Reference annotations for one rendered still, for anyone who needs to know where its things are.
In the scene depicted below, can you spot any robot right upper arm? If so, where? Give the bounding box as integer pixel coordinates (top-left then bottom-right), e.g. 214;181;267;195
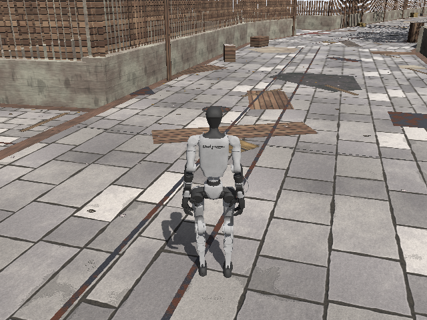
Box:
228;135;242;173

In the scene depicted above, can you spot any robot left forearm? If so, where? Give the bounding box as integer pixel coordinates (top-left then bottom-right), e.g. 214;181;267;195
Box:
182;163;193;198

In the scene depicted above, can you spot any right robot hand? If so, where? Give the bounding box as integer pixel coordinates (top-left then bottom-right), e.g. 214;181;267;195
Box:
229;197;245;216

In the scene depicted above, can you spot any robot head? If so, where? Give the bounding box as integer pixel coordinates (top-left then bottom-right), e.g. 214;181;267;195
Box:
203;106;226;139

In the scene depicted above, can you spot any right robot foot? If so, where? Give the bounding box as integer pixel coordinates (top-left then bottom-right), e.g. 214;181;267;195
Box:
223;261;233;278

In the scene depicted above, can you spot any left robot hand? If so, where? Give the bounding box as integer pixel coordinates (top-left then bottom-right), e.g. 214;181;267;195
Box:
181;196;197;216

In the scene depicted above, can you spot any robot left upper arm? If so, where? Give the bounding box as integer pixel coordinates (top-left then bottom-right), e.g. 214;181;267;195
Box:
186;135;200;173

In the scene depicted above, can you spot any robot right forearm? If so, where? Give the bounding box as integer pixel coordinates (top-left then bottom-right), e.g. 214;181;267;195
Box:
234;164;245;199

